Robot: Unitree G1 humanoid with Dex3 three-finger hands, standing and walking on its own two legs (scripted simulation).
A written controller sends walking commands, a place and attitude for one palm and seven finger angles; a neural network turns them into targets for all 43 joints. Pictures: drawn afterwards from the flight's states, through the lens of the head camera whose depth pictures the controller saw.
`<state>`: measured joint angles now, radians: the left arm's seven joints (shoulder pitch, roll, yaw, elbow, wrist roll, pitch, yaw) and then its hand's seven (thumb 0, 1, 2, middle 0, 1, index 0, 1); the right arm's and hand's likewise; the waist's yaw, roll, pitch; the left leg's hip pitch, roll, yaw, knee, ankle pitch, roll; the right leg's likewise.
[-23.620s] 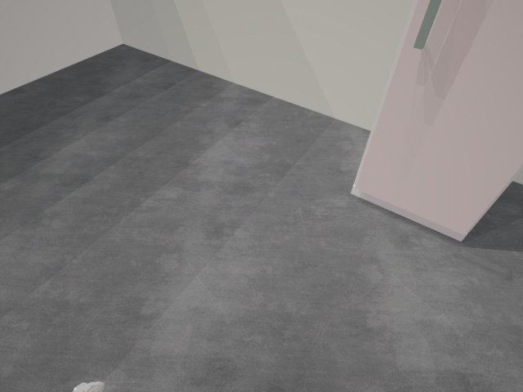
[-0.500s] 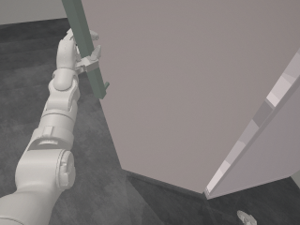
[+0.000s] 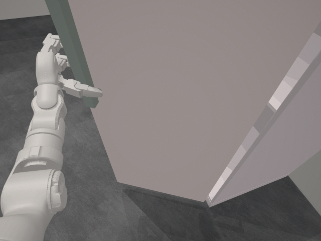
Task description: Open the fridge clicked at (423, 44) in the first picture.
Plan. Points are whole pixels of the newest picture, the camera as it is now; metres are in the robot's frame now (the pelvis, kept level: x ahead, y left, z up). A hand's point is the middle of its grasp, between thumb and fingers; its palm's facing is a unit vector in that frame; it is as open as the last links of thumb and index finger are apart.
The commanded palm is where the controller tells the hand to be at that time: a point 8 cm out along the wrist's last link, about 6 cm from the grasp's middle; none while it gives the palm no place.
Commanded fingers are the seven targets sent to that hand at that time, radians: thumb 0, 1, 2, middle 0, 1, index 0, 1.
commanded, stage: loosen the grip on the handle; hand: left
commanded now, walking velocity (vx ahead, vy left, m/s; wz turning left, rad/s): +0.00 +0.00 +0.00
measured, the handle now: (76, 36) +0.49 +0.18 +0.26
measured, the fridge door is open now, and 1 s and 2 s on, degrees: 58 57 57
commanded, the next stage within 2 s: slip the hand off the handle in 0.04 s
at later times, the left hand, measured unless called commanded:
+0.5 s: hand (50, 71) +0.45 +0.25 +0.19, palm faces +0.28 -0.95 -0.14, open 14.7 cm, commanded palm +0.42 +0.30 +0.19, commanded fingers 0.00 -0.55 0.20 -0.25 -1.15 -0.25 -1.15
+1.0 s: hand (31, 84) +0.43 +0.29 +0.18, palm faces +0.25 -0.96 -0.11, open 14.7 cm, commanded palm +0.38 +0.32 +0.19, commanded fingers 0.00 -0.55 0.20 -0.25 -1.15 -0.25 -1.15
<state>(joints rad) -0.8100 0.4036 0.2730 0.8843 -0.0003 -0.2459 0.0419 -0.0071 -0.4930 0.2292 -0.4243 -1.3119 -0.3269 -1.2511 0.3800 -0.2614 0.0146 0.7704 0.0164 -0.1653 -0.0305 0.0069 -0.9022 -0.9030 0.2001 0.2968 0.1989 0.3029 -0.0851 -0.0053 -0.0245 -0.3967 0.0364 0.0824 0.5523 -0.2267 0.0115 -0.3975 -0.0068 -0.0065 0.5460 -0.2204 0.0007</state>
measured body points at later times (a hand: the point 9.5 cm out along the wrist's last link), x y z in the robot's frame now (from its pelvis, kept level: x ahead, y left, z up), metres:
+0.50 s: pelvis +0.03 +0.00 +0.00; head +0.05 +0.00 +0.45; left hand +0.43 +0.30 +0.20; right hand +0.16 -0.26 -0.10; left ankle +0.03 +0.11 -0.73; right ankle +0.04 -0.12 -0.73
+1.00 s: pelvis +0.04 +0.00 +0.00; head +0.06 +0.00 +0.45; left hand +0.41 +0.34 +0.19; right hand +0.12 -0.26 -0.11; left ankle +0.03 +0.11 -0.73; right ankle +0.04 -0.12 -0.73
